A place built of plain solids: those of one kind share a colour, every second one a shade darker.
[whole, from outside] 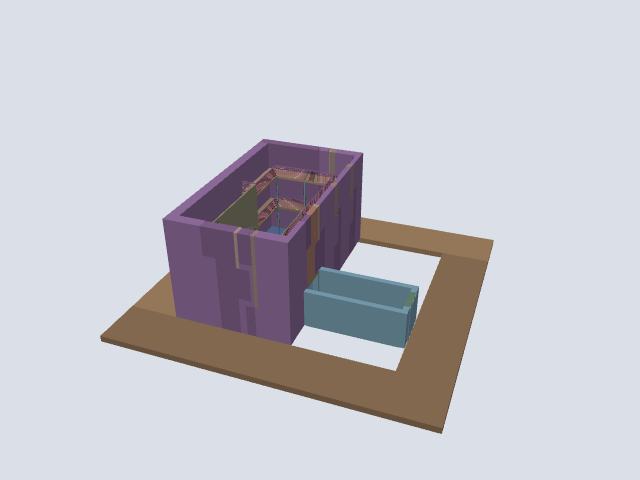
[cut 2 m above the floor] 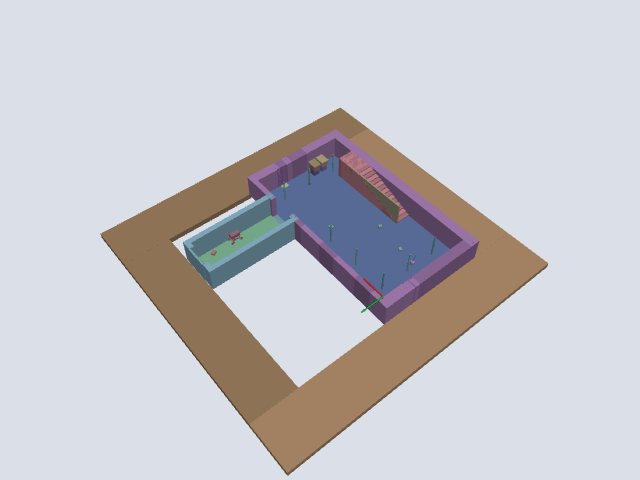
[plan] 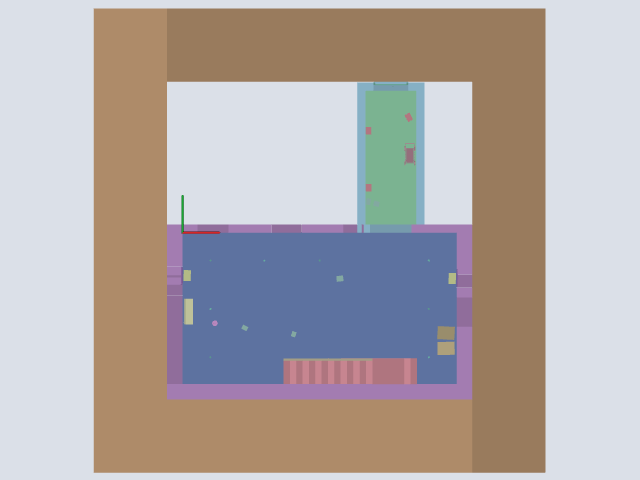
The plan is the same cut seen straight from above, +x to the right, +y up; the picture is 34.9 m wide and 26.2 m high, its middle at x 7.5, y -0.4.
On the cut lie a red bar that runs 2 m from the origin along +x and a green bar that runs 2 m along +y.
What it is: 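A tenement court of about 1900; a passage from the street opens on a paved court, and an outdoor stair climbs to two levels of galleries that run round it on iron posts, with the flats' doors along them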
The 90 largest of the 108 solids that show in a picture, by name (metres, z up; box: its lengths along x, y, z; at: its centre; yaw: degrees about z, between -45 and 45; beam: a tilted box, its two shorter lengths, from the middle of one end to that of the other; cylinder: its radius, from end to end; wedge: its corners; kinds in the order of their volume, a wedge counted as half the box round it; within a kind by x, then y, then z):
{
 "wall_court_1": {"box": [0.81, 0.49, 2.4], "at": [-0.45, -3.08, 7.32]},
 "wall_court_2": {"box": [0.81, 0.39, 2.6], "at": [-0.45, -2.65, 1.3]},
 "wall_court_3": {"box": [0.81, 0.39, 2.4], "at": [-0.45, -2.65, 7.32]},
 "wall_court_4": {"box": [0.81, 0.49, 2.6], "at": [-0.45, -2.08, 1.3]},
 "wall_court_5": {"box": [0.85, 5.66, 8.62], "at": [-0.42, -6.28, 4.21]},
 "wall_court_6": {"box": [0.85, 0.49, 3.16], "at": [-0.42, -3.08, 1.48]},
 "wall_court_7": {"box": [0.85, 2.29, 8.62], "at": [-0.42, -0.69, 4.21]},
 "wall_court_8": {"box": [1.67, 0.45, 8.62], "at": [-0.01, 0.23, 4.21]},
 "wall_court_9": {"box": [0.69, 0.45, 6.22], "at": [1.17, 0.23, 3.01]},
 "wall_court_10": {"box": [0.69, 0.41, 2.4], "at": [1.17, 0.25, 7.32]},
 "wall_court_11": {"box": [0.31, 0.45, 3.16], "at": [1.67, 0.23, 1.48]},
 "wall_court_12": {"box": [0.69, 0.45, 3.16], "at": [2.17, 0.23, 1.48]},
 "wall_court_13": {"box": [0.69, 0.41, 2.6], "at": [2.17, 0.25, 4.36]},
 "wall_court_14": {"box": [2.35, 0.45, 8.62], "at": [3.69, 0.23, 4.21]},
 "wall_court_15": {"box": [0.65, 0.45, 6.22], "at": [5.18, 0.23, 3.01]},
 "wall_court_16": {"box": [0.65, 0.41, 2.4], "at": [5.18, 0.25, 7.32]},
 "wall_court_17": {"box": [0.35, 0.45, 3.16], "at": [5.68, 0.23, 1.48]},
 "wall_court_18": {"box": [0.65, 0.45, 3.16], "at": [6.18, 0.23, 1.48]},
 "wall_court_19": {"box": [0.65, 0.41, 2.6], "at": [6.18, 0.25, 4.36]},
 "wall_court_20": {"box": [16.66, 0.85, 8.62], "at": [7.48, -8.69, 4.21]},
 "wall_court_21": {"box": [2.26, 0.45, 8.62], "at": [7.64, 0.23, 4.21]},
 "wall_court_22": {"box": [1.0, 0.45, 6.22], "at": [9.27, 0.23, 3.01]},
 "wall_court_23": {"box": [1.0, 0.41, 2.4], "at": [9.27, 0.25, 7.32]},
 "wall_court_24": {"box": [0.66, 0.41, 2.6], "at": [10.56, 0.25, 4.36]},
 "wall_court_25": {"box": [0.85, 0.41, 2.4], "at": [12.07, 0.25, 7.32]},
 "wall_court_26": {"box": [0.15, 0.45, 6.22], "at": [12.57, 0.23, 3.01]},
 "wall_court_27": {"box": [3.16, 0.45, 8.62], "at": [14.23, 0.23, 4.21]},
 "wall_court_28": {"box": [0.85, 2.97, 8.62], "at": [15.38, -7.62, 4.21]},
 "wall_court_29": {"box": [0.85, 1.0, 6.22], "at": [15.38, -5.64, 3.01]},
 "wall_court_30": {"box": [0.85, 1.6, 8.62], "at": [15.38, -4.34, 4.21]},
 "wall_court_31": {"box": [0.85, 0.25, 3.16], "at": [15.38, -3.42, 1.48]},
 "wall_court_32": {"box": [0.85, 0.29, 3.16], "at": [15.38, -3.15, 1.48]},
 "wall_court_33": {"box": [0.85, 0.25, 3.52], "at": [15.38, -2.42, 4.36]},
 "wall_court_34": {"box": [0.85, 2.45, 8.62], "at": [15.38, -0.78, 4.21]},
 "wall_court_35": {"box": [0.81, 1.0, 2.4], "at": [15.41, -5.64, 7.32]},
 "wall_court_36": {"box": [0.81, 0.25, 2.6], "at": [15.41, -3.42, 4.36]},
 "wall_court_37": {"box": [0.81, 0.29, 2.6], "at": [15.41, -3.15, 4.36]},
 "wall_court_38": {"box": [0.81, 0.29, 2.4], "at": [15.41, -3.15, 7.32]},
 "wall_court_39": {"box": [0.81, 0.46, 2.6], "at": [15.41, -2.77, 1.3]},
 "wall_court_40": {"box": [0.81, 0.46, 2.6], "at": [15.41, -2.77, 4.36]},
 "wall_court_41": {"box": [0.81, 0.46, 2.4], "at": [15.41, -2.77, 7.32]},
 "wall_court_42": {"box": [0.81, 0.25, 2.6], "at": [15.41, -2.42, 1.3]},
 "wall_court_43": {"box": [0.81, 0.25, 2.4], "at": [15.41, -2.42, 7.32]},
 "wall_court_44": {"box": [0.81, 0.29, 2.6], "at": [15.41, -2.15, 1.3]},
 "flightA_1": {"box": [7.28, 1.41, 0.64], "at": [9.16, -7.57, -0.18]},
 "flightA_2": {"box": [6.93, 1.41, 0.78], "at": [9.33, -7.57, -0.11]},
 "flightA_3": {"box": [6.58, 1.41, 0.93], "at": [9.5, -7.57, -0.04]},
 "flightA_4": {"box": [6.24, 1.41, 1.06], "at": [9.68, -7.57, 0.03]},
 "flightA_5": {"box": [5.89, 1.41, 1.2], "at": [9.85, -7.57, 0.1]},
 "flightA_6": {"box": [5.55, 1.41, 1.33], "at": [10.02, -7.57, 0.17]},
 "flightA_7": {"box": [5.2, 1.41, 1.47], "at": [10.2, -7.57, 0.24]},
 "flightA_8": {"box": [4.85, 1.41, 1.61], "at": [10.37, -7.57, 0.3]},
 "flightA_9": {"box": [4.51, 1.41, 1.74], "at": [10.54, -7.57, 0.37]},
 "flightA_10": {"box": [4.16, 1.41, 1.88], "at": [10.71, -7.57, 0.44]},
 "flightA_11": {"box": [3.82, 1.41, 2.02], "at": [10.89, -7.57, 0.51]},
 "flightA_12": {"box": [3.47, 1.41, 2.16], "at": [11.06, -7.57, 0.58]},
 "flightA_13": {"box": [3.12, 1.41, 2.3], "at": [11.23, -7.57, 0.65]},
 "flightA_14": {"box": [2.78, 1.41, 2.44], "at": [11.41, -7.57, 0.72]},
 "flightA_15": {"box": [2.43, 1.41, 2.58], "at": [11.58, -7.57, 0.79]},
 "flightA_16": {"box": [2.09, 1.41, 2.72], "at": [11.75, -7.57, 0.86]},
 "flightA_17": {"box": [1.74, 1.41, 2.86], "at": [11.93, -7.57, 0.93]},
 "flightA_18": {"box": [1.39, 1.41, 3.01], "at": [12.1, -7.57, 1.0]},
 "flightA_19": {"box": [0.7, 1.41, 3.28], "at": [12.45, -7.57, 1.14]},
 "flightA_20": {"box": [0.36, 1.41, 3.42], "at": [12.62, -7.57, 1.21]},
 "ground_garden_1": {"box": [4.0, 25.35, 0.5], "at": [-2.85, -0.43, -0.27]},
 "ground_garden_2": {"box": [16.66, 4.0, 0.5], "at": [7.48, -11.11, -0.27]},
 "ground_garden_3": {"box": [16.66, 4.0, 0.5], "at": [7.48, 10.24, -0.27]},
 "ground_garden_4": {"box": [4.0, 25.35, 0.5], "at": [17.81, -0.43, -0.27]},
 "floor_court_1": {"box": [14.98, 8.28, 0.5], "at": [7.48, -4.13, -0.25]},
 "wall_passage_1": {"box": [0.45, 8.2, 3.06], "at": [9.76, 4.1, 1.43]},
 "wall_passage_2": {"box": [0.7, 0.45, 3.06], "at": [9.88, 0.23, 1.43]},
 "wall_passage_3": {"box": [0.89, 0.45, 3.06], "at": [9.97, 7.97, 1.43]},
 "wall_passage_4": {"box": [1.9, 0.12, 2.9], "at": [11.37, 8.18, 1.45]},
 "wall_passage_5": {"box": [0.89, 0.45, 3.06], "at": [12.76, 7.97, 1.43]},
 "wall_passage_6": {"box": [0.45, 8.2, 3.06], "at": [12.97, 4.1, 1.43]},
 "floor_passage_1": {"box": [2.79, 7.32, 0.5], "at": [11.37, 4.1, -0.25]},
 "wall_head_court_1": {"box": [0.85, 0.49, 5.92], "at": [-0.42, -2.08, 5.56]},
 "wall_head_court_2": {"box": [0.69, 0.45, 2.86], "at": [2.17, 0.23, 7.09]},
 "wall_head_court_3": {"box": [0.65, 0.45, 2.86], "at": [6.18, 0.23, 7.09]},
 "wall_head_court_4": {"box": [0.34, 0.45, 2.86], "at": [10.06, 0.23, 7.09]},
 "wall_head_court_5": {"box": [0.85, 0.25, 2.86], "at": [15.38, -3.42, 7.09]},
 "wall_head_court_6": {"box": [0.85, 0.29, 5.92], "at": [15.38, -2.15, 5.56]},
 "floor_1": {"box": [1.47, 5.44, 0.2], "at": [0.72, -4.16, 2.96]},
 "floor_2": {"box": [1.47, 5.44, 0.2], "at": [0.72, -4.16, 6.02]},
 "floor_3": {"box": [5.54, 1.41, 0.2], "at": [2.76, -7.57, 2.96]},
 "floor_4": {"box": [5.54, 1.41, 0.2], "at": [2.76, -7.57, 6.02]},
 "wall_screen_1": {"box": [7.29, 0.12, 7.22], "at": [9.14, -6.93, 3.51]},
 "wall_over_court_1": {"box": [0.66, 0.45, 2.86], "at": [10.56, 0.23, 7.09]},
 "wall_over_court_2": {"box": [0.76, 0.45, 5.78], "at": [11.27, 0.23, 5.63]},
 "wall_over_court_3": {"box": [0.85, 0.45, 3.38], "at": [12.07, 0.23, 4.43]}
}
